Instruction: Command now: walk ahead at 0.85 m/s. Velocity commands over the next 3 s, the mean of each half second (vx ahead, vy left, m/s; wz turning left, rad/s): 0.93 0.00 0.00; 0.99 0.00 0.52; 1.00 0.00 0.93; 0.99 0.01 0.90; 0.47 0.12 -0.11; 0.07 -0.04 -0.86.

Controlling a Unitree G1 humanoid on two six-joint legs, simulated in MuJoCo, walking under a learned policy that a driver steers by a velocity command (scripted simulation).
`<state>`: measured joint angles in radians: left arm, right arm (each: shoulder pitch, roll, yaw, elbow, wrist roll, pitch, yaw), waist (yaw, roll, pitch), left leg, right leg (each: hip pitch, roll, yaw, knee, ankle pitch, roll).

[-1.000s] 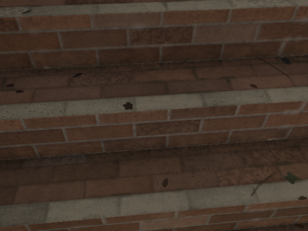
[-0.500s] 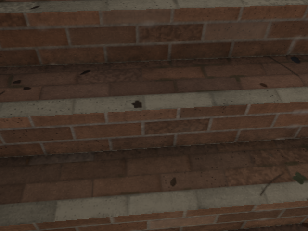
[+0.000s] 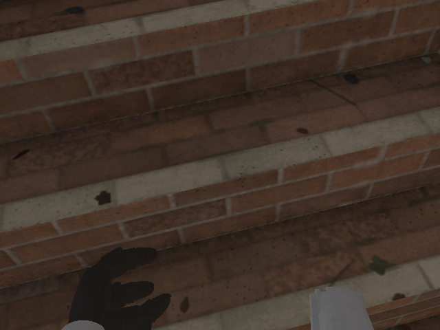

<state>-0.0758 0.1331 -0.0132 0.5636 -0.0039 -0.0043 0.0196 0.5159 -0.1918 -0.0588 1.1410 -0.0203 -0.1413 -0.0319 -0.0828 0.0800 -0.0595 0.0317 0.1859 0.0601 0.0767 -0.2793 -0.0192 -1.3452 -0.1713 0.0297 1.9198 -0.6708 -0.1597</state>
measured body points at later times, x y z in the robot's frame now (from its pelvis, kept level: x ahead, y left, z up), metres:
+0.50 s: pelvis +0.28 -0.17 +0.22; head +0.31 -0.19 +0.67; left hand +0.16 +0.02 +0.08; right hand +0.57 -0.25 +0.17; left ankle +0.43 -0.09 -0.24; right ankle +0.18 -0.21 -0.54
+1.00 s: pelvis +0.63 -0.21 +0.51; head +0.67 -0.21 +0.96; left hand +0.82 +0.03 +0.44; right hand +0.76 -0.45 +0.38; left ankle +0.47 -0.12 -0.03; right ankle +0.72 -0.31 -0.14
